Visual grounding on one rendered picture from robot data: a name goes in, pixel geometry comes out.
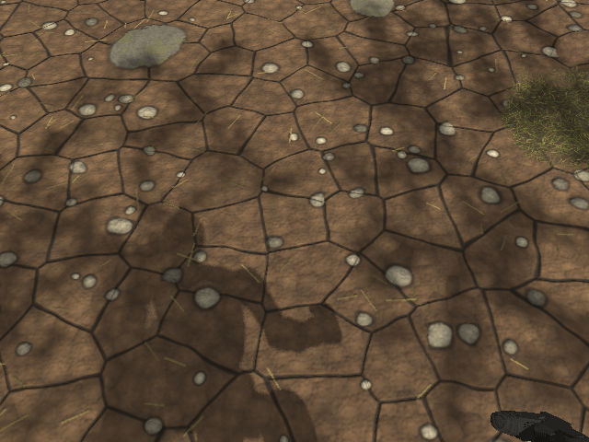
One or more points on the robot right hand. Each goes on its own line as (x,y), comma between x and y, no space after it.
(536,427)

